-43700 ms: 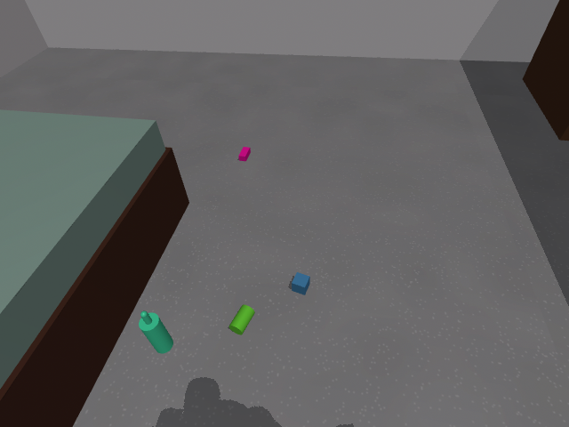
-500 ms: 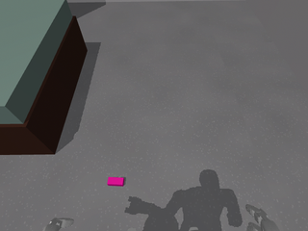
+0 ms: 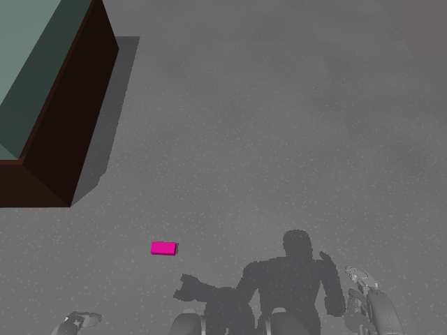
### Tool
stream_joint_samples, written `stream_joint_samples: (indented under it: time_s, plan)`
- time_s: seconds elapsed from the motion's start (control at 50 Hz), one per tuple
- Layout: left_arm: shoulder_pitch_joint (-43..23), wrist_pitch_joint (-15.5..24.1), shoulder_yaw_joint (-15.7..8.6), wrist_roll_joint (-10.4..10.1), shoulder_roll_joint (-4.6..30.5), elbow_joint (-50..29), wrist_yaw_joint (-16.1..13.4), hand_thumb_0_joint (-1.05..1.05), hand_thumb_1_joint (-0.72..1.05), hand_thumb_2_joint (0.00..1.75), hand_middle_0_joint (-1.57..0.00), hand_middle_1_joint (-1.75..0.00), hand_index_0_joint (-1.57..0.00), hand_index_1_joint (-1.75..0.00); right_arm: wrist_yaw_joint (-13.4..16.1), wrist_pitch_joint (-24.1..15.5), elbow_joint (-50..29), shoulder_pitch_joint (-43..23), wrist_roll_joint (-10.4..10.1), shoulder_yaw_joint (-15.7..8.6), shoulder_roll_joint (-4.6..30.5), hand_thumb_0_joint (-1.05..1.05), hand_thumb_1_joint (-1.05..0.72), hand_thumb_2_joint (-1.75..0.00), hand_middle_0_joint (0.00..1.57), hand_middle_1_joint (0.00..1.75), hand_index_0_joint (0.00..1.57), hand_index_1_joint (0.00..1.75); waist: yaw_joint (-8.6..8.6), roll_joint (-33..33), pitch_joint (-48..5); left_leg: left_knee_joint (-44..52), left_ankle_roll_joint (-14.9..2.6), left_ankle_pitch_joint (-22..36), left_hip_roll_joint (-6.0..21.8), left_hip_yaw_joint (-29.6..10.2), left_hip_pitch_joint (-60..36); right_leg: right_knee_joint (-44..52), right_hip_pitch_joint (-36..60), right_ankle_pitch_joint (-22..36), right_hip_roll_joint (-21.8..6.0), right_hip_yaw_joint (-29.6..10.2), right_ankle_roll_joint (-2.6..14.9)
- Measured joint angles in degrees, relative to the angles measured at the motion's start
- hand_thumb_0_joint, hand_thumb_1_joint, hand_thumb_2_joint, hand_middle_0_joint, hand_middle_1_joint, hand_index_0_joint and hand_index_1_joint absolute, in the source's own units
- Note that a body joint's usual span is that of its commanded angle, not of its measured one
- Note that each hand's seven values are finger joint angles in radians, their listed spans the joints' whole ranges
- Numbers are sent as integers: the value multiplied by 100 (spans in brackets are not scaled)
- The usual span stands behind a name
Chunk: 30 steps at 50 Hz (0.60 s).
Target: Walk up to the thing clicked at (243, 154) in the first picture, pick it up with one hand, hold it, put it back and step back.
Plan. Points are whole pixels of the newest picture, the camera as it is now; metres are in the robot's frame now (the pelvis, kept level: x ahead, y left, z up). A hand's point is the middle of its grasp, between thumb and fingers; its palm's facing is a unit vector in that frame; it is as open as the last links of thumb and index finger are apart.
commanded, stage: rise first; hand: left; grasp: from above
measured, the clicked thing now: (163, 248) +0.47 +0.25 -0.65
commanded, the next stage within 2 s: none
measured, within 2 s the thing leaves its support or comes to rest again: neither
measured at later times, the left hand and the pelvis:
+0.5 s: hand (107, 323) +0.20 +0.28 -0.25, palm faces -0.40 -0.63 -0.67, open 12.8 cm; pelvis -0.05 -0.01 -0.12, yaw +0 degrees
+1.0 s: hand (124, 279) +0.32 +0.31 -0.42, palm faces -0.49 -0.19 -0.85, open 12.3 cm; pelvis -0.09 +0.00 -0.29, yaw -5 degrees
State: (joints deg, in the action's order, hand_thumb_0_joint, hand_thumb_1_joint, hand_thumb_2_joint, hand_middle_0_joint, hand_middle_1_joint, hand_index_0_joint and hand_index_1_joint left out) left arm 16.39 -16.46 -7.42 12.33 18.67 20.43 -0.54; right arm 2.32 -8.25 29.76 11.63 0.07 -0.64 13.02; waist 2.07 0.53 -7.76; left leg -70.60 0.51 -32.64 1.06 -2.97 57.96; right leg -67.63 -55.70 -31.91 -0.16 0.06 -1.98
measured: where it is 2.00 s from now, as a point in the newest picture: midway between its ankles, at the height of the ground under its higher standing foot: outside the picture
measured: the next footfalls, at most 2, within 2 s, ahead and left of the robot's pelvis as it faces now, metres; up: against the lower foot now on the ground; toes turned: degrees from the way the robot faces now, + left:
none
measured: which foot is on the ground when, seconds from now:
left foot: down 0.00-1.00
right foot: down 0.00-1.00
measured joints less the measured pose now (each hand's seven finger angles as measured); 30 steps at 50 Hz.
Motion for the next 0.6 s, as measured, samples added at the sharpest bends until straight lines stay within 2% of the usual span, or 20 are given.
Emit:
stream_joint_samples:
  time_s: [0.2,0.26,0.32,0.42,0.52,0.6]
  plan:
    - [162,183,-4,135,99,-233,4,-1,-36,79,-34,-79,-32,-81,-49,-76,-17,-50,-22,-30,47,1,-93,-91,20,30,21,30,-12,42,-60,-577,23,-108,-13,-44,659,-606,-660,-134,4,23,15]
    - [-14,367,25,292,186,2,-5,-1,-36,79,-36,-77,-34,-79,-60,-155,5,-100,-28,-23,90,1,-94,-91,20,30,21,30,-15,57,-97,-793,31,-136,-32,-68,933,-838,-930,-181,-7,40,22]
    - [-452,709,-1,566,363,528,0,-1,-36,78,-37,-76,-35,-78,-91,-272,67,-196,-13,-28,149,1,-95,-91,20,30,21,30,-21,20,-150,-1134,46,-192,-53,-70,1372,-1223,-1387,-265,-18,29,34]
    - [-1262,1393,-63,1163,708,1164,3,-1,-35,77,-39,-73,-37,-76,-163,-424,259,-446,18,-99,278,1,-96,-92,20,30,21,30,7,-35,-195,-1954,83,-367,-76,-70,2336,-2101,-2378,-468,-16,-2,38]
    - [-2171,2103,-96,1891,973,1750,-39,-1,-34,77,-42,-72,-39,-75,-243,-392,500,-630,13,-154,416,1,-97,-92,20,30,21,30,12,-21,-272,-2855,103,-555,-76,-80,3401,-3015,-3459,-655,18,-29,31]
    - [-2865,2431,-236,2432,1166,2168,-163,-1,-33,77,-42,-73,-40,-75,-331,-259,648,-716,17,-199,452,1,-97,-92,20,30,21,30,9,6,-213,-3537,118,-659,-69,-113,4184,-3685,-4245,-748,58,-29,20]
